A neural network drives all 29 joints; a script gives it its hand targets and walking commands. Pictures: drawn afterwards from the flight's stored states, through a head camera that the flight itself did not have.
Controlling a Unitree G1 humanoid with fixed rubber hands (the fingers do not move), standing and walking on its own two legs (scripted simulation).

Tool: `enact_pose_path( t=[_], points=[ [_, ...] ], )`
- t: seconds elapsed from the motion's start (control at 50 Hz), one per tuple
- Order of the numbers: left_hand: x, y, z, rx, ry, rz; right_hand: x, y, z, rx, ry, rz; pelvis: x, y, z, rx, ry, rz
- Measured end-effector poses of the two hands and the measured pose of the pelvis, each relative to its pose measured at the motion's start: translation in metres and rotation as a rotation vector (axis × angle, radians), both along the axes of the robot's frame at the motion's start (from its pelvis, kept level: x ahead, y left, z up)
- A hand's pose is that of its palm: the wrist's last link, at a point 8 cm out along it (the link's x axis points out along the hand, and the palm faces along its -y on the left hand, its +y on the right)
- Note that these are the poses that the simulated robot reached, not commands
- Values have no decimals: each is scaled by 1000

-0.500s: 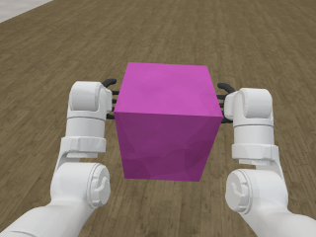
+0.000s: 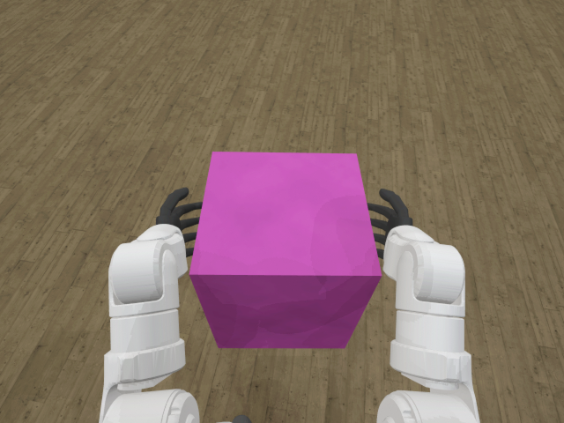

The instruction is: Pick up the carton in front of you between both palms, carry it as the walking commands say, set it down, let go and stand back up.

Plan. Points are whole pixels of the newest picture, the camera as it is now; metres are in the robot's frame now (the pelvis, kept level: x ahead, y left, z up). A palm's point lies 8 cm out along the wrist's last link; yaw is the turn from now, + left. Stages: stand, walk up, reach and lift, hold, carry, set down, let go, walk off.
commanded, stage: carry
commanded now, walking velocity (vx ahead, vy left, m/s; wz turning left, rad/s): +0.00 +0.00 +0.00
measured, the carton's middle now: (283, 256) +0.35 +0.02 +0.00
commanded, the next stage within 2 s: hold in 1.68 s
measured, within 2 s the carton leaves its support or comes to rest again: neither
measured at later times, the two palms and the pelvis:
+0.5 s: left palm (201, 197) +0.39 +0.14 +0.09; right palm (411, 202) +0.40 -0.16 +0.09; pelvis +0.13 -0.02 +0.00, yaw +2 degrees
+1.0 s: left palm (195, 229) +0.36 +0.15 +0.06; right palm (398, 230) +0.37 -0.15 +0.06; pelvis +0.10 -0.01 +0.00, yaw +2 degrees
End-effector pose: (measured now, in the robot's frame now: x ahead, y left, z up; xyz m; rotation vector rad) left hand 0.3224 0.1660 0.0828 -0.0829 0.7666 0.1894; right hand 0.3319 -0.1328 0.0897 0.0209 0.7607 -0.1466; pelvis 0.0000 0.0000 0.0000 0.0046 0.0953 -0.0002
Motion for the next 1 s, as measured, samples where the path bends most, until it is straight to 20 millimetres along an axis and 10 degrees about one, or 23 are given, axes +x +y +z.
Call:
enact_pose_path(
  t=[0.4,1.0],
  points=[
    [65,-33,26,57,-82,-34,58,-33,14,29,-82,-12,129,-18,-2,-14,-46,30],
    [37,-21,-28,98,-45,-46,40,-20,-35,-45,-49,67,98,-15,-4,-2,-65,42]
  ],
)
